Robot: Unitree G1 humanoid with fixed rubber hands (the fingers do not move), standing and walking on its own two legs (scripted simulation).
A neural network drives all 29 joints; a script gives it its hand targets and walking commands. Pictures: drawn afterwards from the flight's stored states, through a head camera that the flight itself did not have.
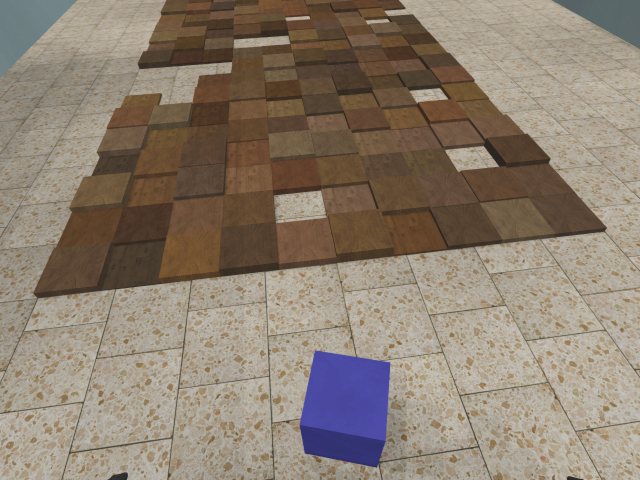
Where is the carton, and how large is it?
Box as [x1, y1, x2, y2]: [300, 350, 390, 467]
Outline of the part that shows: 315,350 300,420 300,429 304,451 306,453 376,467 385,441 390,362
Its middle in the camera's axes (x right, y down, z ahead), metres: +0.07 +0.49 +1.09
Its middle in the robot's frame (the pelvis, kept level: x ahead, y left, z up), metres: +0.45 -0.03 -0.66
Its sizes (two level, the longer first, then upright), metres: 0.210 0.200 0.250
